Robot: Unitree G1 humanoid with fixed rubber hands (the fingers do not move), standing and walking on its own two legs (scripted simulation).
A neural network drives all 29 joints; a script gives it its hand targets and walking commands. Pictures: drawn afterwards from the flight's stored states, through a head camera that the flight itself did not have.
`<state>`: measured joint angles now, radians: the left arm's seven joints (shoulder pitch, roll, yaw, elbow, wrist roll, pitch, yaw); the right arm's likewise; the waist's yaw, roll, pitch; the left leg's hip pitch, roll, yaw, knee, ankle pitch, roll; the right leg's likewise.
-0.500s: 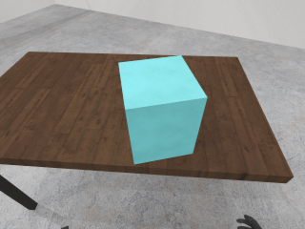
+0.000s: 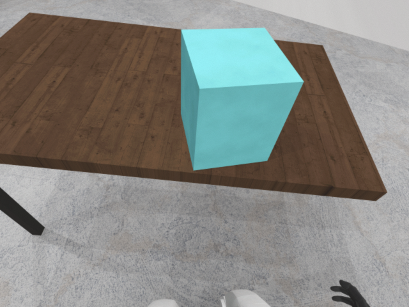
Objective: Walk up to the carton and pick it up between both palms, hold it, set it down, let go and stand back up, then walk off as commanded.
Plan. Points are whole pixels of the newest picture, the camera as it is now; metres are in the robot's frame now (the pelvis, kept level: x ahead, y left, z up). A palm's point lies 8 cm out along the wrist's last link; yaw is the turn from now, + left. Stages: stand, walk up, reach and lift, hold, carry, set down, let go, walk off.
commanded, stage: walk off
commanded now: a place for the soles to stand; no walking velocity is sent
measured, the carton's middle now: (228, 101) +0.56 -0.03 +0.07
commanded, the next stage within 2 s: none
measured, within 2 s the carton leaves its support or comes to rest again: neither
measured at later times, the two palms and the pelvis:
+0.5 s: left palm out of the picture -0.11 +0.23 -0.07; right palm out of the picture +0.00 -0.37 -0.13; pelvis -0.14 -0.10 +0.00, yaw +0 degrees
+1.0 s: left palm out of the picture -0.18 +0.26 -0.11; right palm out of the picture -0.24 -0.37 -0.13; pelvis -0.30 -0.06 -0.03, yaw +3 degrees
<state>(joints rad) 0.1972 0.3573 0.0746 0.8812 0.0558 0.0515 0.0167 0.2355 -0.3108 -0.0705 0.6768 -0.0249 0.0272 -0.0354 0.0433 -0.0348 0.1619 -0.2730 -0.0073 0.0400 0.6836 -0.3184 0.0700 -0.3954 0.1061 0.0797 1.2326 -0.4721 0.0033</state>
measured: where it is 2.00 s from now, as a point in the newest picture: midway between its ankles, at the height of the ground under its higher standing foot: outside the picture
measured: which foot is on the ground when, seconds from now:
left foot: down 0.00-0.30, up 0.32-0.98, down 1.00-1.00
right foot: up 0.00-0.28, down 0.30-1.00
